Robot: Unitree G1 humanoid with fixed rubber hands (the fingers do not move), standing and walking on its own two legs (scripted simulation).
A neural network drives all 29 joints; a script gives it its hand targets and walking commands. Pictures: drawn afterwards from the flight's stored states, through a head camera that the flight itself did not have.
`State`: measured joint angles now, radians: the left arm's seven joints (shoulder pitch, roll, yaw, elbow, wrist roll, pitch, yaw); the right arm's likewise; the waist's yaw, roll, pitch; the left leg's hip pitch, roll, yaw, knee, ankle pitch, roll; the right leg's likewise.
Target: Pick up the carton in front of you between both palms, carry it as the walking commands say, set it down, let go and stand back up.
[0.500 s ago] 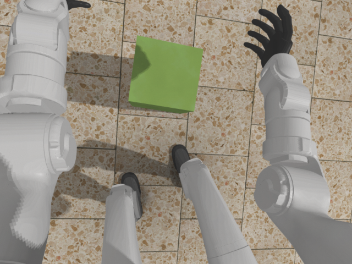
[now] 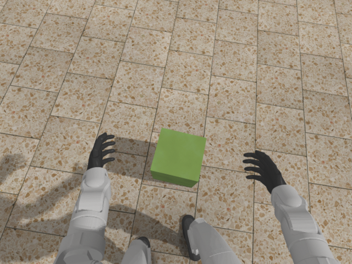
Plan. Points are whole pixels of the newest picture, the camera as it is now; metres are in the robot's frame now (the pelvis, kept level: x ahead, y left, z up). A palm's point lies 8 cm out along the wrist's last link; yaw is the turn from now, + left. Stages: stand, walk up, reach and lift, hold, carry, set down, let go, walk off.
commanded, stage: let go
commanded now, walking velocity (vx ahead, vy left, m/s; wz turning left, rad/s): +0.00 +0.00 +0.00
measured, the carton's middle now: (177, 159) +0.46 -0.10 -0.61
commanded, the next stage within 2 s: stand in 0.98 s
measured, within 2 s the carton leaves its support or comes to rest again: neither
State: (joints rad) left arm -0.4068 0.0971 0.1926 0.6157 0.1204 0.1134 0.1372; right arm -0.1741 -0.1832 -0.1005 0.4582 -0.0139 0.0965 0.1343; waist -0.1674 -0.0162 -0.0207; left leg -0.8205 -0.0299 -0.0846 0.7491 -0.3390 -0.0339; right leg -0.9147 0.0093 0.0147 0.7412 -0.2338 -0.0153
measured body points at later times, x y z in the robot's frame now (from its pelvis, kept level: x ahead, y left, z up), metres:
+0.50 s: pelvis +0.05 +0.03 +0.04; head +0.11 +0.03 +0.49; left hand +0.26 +0.25 -0.05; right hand +0.22 -0.21 -0.04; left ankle +0.00 +0.15 -0.70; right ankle +0.05 -0.10 -0.70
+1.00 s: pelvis +0.04 +0.02 +0.04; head +0.04 +0.01 +0.49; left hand +0.22 +0.24 -0.04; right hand +0.20 -0.23 -0.03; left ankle +0.00 +0.15 -0.70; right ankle +0.05 -0.10 -0.70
